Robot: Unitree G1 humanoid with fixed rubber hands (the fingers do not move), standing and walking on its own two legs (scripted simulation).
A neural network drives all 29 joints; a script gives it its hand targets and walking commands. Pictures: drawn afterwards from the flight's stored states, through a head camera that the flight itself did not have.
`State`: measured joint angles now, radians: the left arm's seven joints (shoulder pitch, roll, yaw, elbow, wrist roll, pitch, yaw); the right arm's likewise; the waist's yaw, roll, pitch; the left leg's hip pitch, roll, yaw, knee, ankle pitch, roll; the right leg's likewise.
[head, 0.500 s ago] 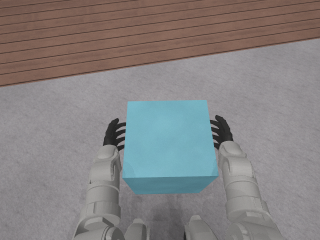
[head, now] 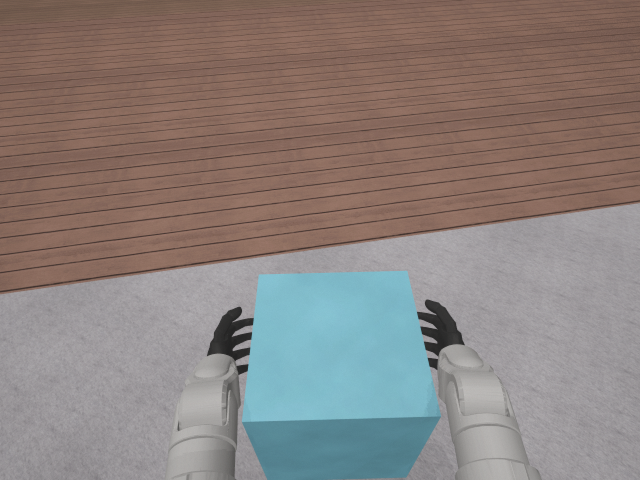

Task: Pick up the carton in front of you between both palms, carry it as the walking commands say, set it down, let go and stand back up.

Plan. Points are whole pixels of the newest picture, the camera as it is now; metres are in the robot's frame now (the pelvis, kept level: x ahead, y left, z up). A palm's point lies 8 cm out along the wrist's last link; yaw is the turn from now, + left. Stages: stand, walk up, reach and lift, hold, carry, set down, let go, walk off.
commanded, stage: reach and lift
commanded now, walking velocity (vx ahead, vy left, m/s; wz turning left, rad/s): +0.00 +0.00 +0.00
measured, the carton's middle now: (335, 379) +0.31 +0.00 -0.05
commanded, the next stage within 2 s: hold in 0.92 s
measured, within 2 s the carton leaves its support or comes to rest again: neither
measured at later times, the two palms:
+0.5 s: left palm (221, 359) +0.30 +0.15 +0.03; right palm (451, 351) +0.30 -0.15 +0.03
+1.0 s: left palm (218, 356) +0.29 +0.15 +0.05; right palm (453, 348) +0.29 -0.15 +0.05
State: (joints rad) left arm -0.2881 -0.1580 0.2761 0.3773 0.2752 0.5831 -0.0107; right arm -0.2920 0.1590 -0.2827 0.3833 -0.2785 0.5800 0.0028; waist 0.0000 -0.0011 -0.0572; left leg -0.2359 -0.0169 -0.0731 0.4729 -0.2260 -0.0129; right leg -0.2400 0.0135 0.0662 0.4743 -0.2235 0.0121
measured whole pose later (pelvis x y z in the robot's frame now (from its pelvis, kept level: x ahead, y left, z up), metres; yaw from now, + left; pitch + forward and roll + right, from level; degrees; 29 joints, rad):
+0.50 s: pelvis +0.00 +0.00 +0.00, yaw +0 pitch -5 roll +0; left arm -0.31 -0.17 0.28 0.33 0.30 0.63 -0.03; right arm -0.32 0.17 -0.29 0.33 -0.30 0.63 0.02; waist 0.00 0.00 0.04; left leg -0.13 -0.01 -0.07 0.42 -0.21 -0.01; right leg -0.13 0.01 0.07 0.42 -0.20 0.01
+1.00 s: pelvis +0.01 +0.00 +0.01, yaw +0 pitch -6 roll +0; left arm -0.24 -0.15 0.20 0.22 0.26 0.71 -0.01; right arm -0.24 0.15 -0.21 0.22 -0.27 0.71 0.01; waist 0.00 0.00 0.03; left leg -0.06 -0.01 -0.07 0.36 -0.19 -0.01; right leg -0.06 0.01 0.07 0.36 -0.19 0.01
